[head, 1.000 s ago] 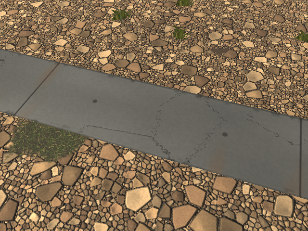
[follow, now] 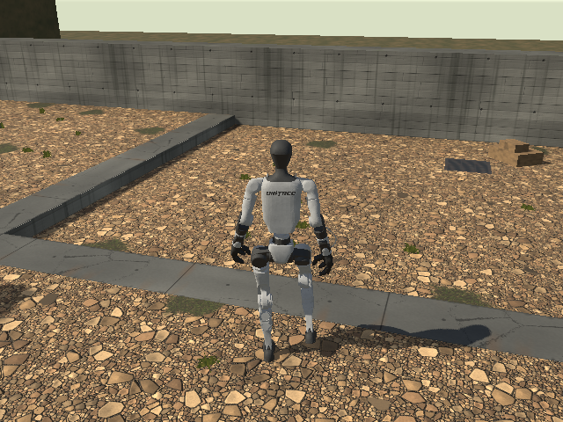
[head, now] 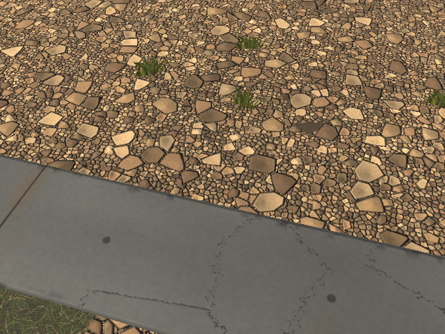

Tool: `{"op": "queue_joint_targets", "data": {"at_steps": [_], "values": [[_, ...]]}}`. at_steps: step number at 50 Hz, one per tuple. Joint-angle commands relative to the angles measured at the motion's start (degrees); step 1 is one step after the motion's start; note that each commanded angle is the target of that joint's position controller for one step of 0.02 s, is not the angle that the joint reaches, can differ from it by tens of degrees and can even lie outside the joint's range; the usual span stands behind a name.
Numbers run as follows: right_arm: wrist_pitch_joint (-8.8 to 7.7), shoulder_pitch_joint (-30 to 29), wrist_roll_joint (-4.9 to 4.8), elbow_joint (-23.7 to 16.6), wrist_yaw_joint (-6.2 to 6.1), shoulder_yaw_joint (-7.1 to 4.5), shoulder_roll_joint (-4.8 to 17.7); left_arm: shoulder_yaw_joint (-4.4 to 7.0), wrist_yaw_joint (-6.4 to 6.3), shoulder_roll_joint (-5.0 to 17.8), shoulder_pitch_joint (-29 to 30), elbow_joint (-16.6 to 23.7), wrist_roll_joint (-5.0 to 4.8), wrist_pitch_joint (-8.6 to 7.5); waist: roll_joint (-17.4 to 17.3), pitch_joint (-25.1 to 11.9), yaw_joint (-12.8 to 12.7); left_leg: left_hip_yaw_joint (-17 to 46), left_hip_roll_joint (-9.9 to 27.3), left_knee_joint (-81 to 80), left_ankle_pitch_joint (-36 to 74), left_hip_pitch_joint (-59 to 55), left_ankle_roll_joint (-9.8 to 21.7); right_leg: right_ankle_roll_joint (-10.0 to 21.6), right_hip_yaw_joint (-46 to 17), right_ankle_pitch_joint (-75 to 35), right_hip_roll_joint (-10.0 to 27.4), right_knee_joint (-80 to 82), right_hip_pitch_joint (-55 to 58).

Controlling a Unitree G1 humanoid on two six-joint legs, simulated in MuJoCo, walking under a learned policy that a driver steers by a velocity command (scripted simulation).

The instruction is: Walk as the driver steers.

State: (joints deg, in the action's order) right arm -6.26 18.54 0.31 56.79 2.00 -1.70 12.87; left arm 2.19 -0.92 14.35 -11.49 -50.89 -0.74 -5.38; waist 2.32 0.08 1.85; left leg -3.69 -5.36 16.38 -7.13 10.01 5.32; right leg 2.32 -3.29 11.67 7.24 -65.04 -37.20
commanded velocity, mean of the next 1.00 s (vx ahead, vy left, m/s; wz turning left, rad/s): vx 0.50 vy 0.00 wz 0.00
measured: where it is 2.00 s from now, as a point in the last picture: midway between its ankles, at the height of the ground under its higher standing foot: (213, 201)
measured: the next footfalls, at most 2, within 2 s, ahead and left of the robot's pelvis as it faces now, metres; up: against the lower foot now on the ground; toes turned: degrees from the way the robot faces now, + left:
right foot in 0.30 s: +0.34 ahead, -0.17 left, +0.00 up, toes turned -2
left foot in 0.88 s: +0.65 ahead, +0.07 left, +0.00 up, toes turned +3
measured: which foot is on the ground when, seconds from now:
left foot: down 0.00-0.32, up 0.34-0.86, down 0.88-1.00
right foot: up 0.00-0.28, down 0.30-0.88, up 0.90-1.00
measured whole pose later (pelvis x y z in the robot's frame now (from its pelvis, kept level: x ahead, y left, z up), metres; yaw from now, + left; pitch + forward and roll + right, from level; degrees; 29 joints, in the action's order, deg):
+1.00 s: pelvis +0.54 -0.02 -0.01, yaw +1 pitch +1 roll +0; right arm -5.5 9.9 -0.2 52.2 2.1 -3.2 13.2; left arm 3.0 -0.3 13.9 -18.9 -55.1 -1.7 -5.0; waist 1.5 1.5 -0.1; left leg -3.5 -1.8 28.4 -8.8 21.2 3.8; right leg 2.8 -1.9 22.1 1.7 -68.6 -21.8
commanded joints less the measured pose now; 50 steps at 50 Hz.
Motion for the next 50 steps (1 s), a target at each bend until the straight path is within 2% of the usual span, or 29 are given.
{"op": "queue_joint_targets", "data": {"at_steps": [1, 6, 9, 11, 13, 14, 15, 16, 17, 18, 19, 20, 21, 22, 24, 28, 33, 38, 40, 41, 42, 43, 44, 45, 46, 47, 48, 49, 50], "values": [[-0.95, -2.2, -0.09, -3.2, -1.15, -1.22, 7.6, 0.70, -0.38, 2.4, -1.9, 2.4, 0.68, 0.30, -4.5, 3.1, -2.6, 12.4, 16.2, -11.7, 3.7, 5.3, 9.8, -1.6, -0.2, -8.7, 2.4, 8.2, -1.8], [-0.06, 3.5, -1.14, -1.8, -2.01, -1.56, 9.4, 0.26, 0.59, 1.6, 9.0, 5.2, 0.03, -0.35, -4.7, 3.3, 1.3, 9.3, 15.6, -10.4, 4.2, -0.8, 7.1, -2.2, 2.4, -17.6, -0.6, 26.5, 0.1], [0.67, 6.4, -1.48, -0.5, -2.02, -1.66, 9.5, 0.06, 1.66, 1.8, 13.5, 6.9, -0.49, -0.63, -5.2, 4.5, 2.9, 9.9, 17.7, -7.9, 3.3, -6.4, 6.8, -1.7, 2.7, -15.0, -1.6, 31.5, -0.4], [1.26, 6.8, -1.50, -0.1, -2.15, -1.91, 9.8, 0.17, 2.38, 2.6, 14.6, 7.9, -0.59, -1.08, -5.6, 4.6, 2.5, 10.6, 19.4, -5.4, 4.1, -9.8, 6.1, -0.3, 2.7, -10.7, -2.2, 34.0, 0.3], [1.88, 5.5, -1.59, -0.2, -2.28, -2.28, 10.8, 0.83, 2.75, 4.1, 11.0, 7.4, -0.55, -1.60, -6.8, 2.9, -0.2, 10.7, 20.1, -1.0, 11.1, -11.1, 5.0, 1.4, 4.0, -6.7, -3.9, 36.3, 6.5], [2.18, 4.2, -1.45, -0.6, -2.30, -2.12, 10.6, 1.85, 2.67, 5.8, 5.1, 5.8, -0.43, -1.78, -6.6, -0.4, -3.6, 8.9, 18.1, 6.0, 20.6, -10.4, 3.9, 2.7, 5.6, -6.1, -5.8, 37.7, 14.7], [2.37, 3.8, -0.81, -1.2, -2.28, -1.35, 8.6, 3.49, 2.33, 9.2, -5.7, 2.6, -0.37, -1.98, -5.0, -7.4, -7.9, 5.9, 14.5, 19.2, 23.6, -5.2, 2.1, 5.0, 3.8, -7.4, -4.4, 37.0, 29.4], [1.62, 7.9, -0.09, -2.7, -2.03, 0.30, 3.6, 5.03, 2.07, 15.6, -15.3, 1.0, 0.79, -1.86, 5.8, -17.3, -8.6, 1.3, 7.5, 42.4, 6.5, 14.8, -1.8, 12.3, -17.0, -5.3, 10.4, 37.5, 52.4], [0.08, 10.3, -1.02, -2.2, -1.73, 1.11, 1.3, 4.61, 2.39, 14.2, -17.3, 0.2, 0.51, -1.55, 15.0, -22.2, -7.8, 6.4, 1.6, 55.3, -23.9, 29.1, -2.9, 17.3, -38.2, 2.0, 16.8, 46.6, 60.6], [-0.98, 6.1, -2.30, -2.9, -1.56, -0.55, 7.9, 3.17, 2.51, 9.7, -13.6, 0.8, 0.18, -1.72, 9.4, -15.5, -7.7, 10.8, 5.5, 60.8, -22.2, 34.5, -1.6, 14.5, -33.8, 3.9, 14.9, 47.8, 55.0], [-1.34, 1.4, -2.86, -4.5, -1.61, -0.96, 9.3, 2.36, 2.46, 7.3, -8.3, 2.2, 0.16, -1.67, 5.9, -9.6, -6.2, 9.3, 8.6, 60.1, -16.9, 35.0, -0.8, 12.3, -24.8, 0.2, 12.9, 48.4, 46.9], [-1.16, -1.0, -2.28, -4.8, -1.97, -1.10, 8.7, 1.77, 2.75, 5.7, -3.7, 2.9, 0.47, -1.50, 1.4, -5.6, -4.4, 8.0, 10.9, 56.8, -12.2, 32.8, -1.1, 11.3, -18.4, -4.8, 10.2, 50.5, 38.9], [-0.46, -1.2, -1.57, -4.8, -2.29, -1.56, 8.1, 1.33, 2.97, 4.1, -1.6, 3.2, 0.76, -1.59, 1.4, -3.6, -2.7, 8.1, 12.7, 52.9, -9.2, 29.8, -1.3, 10.3, -13.9, -7.4, 7.8, 52.4, 33.7], [0.38, 0.1, -1.39, -4.5, -2.32, -1.54, 6.7, 1.20, 3.16, 3.5, -1.2, 2.7, 1.03, -1.60, 2.2, -2.7, -1.4, 8.0, 13.5, 51.0, -7.5, 26.7, -1.6, 9.9, -11.2, -8.5, 6.4, 54.2, 30.4], [1.48, 1.2, -1.30, -4.1, -2.43, -1.52, 4.9, 1.45, 3.03, 4.1, -3.3, 1.2, 1.05, -1.81, 1.8, -1.5, -0.5, 7.1, 13.5, 48.6, -5.5, 25.8, -2.4, 10.9, -7.7, -13.1, 5.3, 56.1, 27.9], [1.89, -7.0, -0.61, -7.0, -2.65, -1.95, 4.9, 1.98, 1.72, 6.1, -7.3, -0.7, 1.14, -1.27, 0.5, 1.1, -1.7, 6.9, 13.8, 37.6, 3.6, 32.6, -4.0, 10.9, -4.2, -18.8, 5.2, 57.4, 30.4], [1.65, -16.5, -0.85, -9.4, -1.66, -1.35, 3.2, 1.98, 0.86, 6.5, -11.6, -2.5, 0.43, -0.44, 0.9, 3.2, -4.4, 4.7, 11.7, 22.8, 13.4, 30.7, -3.8, 9.0, -0.7, -16.4, 4.0, 57.8, 32.6], [0.93, -23.1, -1.40, -12.1, -0.08, -0.93, 3.4, 2.43, 0.38, 7.3, -15.3, -4.8, -0.08, 0.80, 1.0, 5.8, -6.0, 4.1, 10.3, 16.4, 9.0, 31.8, -2.4, 8.9, -1.0, -16.2, 7.2, 54.8, 39.9], [0.51, -22.3, -1.53, -12.3, 0.58, -1.15, 4.3, 2.71, 0.09, 7.6, -14.8, -5.1, -0.33, 1.43, 1.7, 5.1, -4.7, 3.6, 9.4, 14.3, 5.2, 28.7, -1.0, 8.2, -1.1, -20.3, 8.2, 52.2, 42.1], [0.34, -19.9, -1.54, -11.8, 0.70, -1.62, 5.3, 2.88, 0.02, 8.2, -13.9, -4.8, -0.35, 1.70, 2.5, 3.5, -3.2, 2.4, 8.0, 13.8, 3.4, 24.0, -0.2, 7.6, -0.7, -26.8, 8.1, 49.8, 42.4], [0.22, -15.2, -1.41, -10.5, 0.63, -2.48, 6.8, 2.99, -0.02, 8.6, -12.5, -4.5, -0.40, 1.98, 3.4, 0.5, -0.4, 0.6, 5.9, 13.3, 2.4, 16.3, 0.9, 6.8, 0.4, -36.5, 7.0, 44.5, 41.7], [0.15, -5.6, -1.32, -7.4, 0.31, -3.95, 9.4, 2.62, 0.09, 7.7, -11.3, -4.2, -0.29, 2.28, 2.7, -4.9, 4.1, -0.2, 4.6, 12.6, 3.4, 3.6, 2.3, 5.1, 2.9, -40.0, 3.5, 33.3, 38.4], [0.23, 5.2, -0.55, -5.1, -0.29, -5.28, 14.0, 1.79, 0.18, 6.0, -11.9, -2.9, 0.49, 2.21, -3.6, -13.5, 7.3, 12.3, 15.3, 13.3, 3.8, -14.5, 6.2, 2.8, 5.6, -24.2, -0.2, 14.5, 25.9], [0.47, 9.0, -0.43, -3.8, -0.04, -5.71, 16.9, -0.43, 0.98, -2.5, -19.6, -2.9, 0.52, 0.83, -18.4, -20.9, 3.1, 40.5, 27.9, 6.1, -6.9, -32.5, 15.6, -0.7, 3.0, 16.6, -11.2, -5.4, 3.6], [0.56, 8.1, -1.19, -3.9, 0.07, -4.30, 11.7, 0.68, 1.20, 2.6, -16.6, -3.3, -0.95, -0.59, -14.2, -19.7, 5.0, 45.2, 27.2, 1.2, -13.8, -31.3, 14.1, 0.3, -4.9, 21.2, -9.2, -12.4, -3.2], [0.53, 3.2, -1.41, -4.6, -0.07, -3.59, 9.1, 1.65, 1.24, 5.9, -11.1, -1.2, -2.23, -1.31, -11.9, -10.8, 4.2, 36.8, 25.6, 0.4, -12.5, -23.8, 11.3, 1.1, -3.3, 17.2, -6.2, -13.5, -7.3], [0.53, -2.0, -1.06, -6.0, -0.11, -3.01, 7.5, 1.86, 0.72, 6.5, -7.5, -0.1, -2.08, -1.48, -6.7, -6.3, 2.3, 29.7, 23.5, -0.9, -7.2, -14.7, 9.5, 1.2, -1.7, 11.3, -3.0, -10.7, -5.2], [0.39, -5.1, -0.33, -6.3, -0.02, -2.48, 5.6, 2.40, 0.13, 6.4, -6.0, 0.1, -1.04, -1.27, -5.7, -2.9, 0.5, 24.3, 21.0, -2.6, -2.6, -7.0, 8.6, 1.0, -1.2, 7.4, -1.2, -6.9, -2.5], [0.15, -6.0, 0.38, -6.0, 0.08, -1.96, 4.1, 2.65, -0.04, 5.3, -7.7, -0.1, -0.63, -0.49, -7.0, -2.5, -1.6, 20.6, 19.1, -4.0, 0.0, -2.7, 7.8, 1.0, -1.6, 4.9, 0.4, -4.5, 1.5]]}}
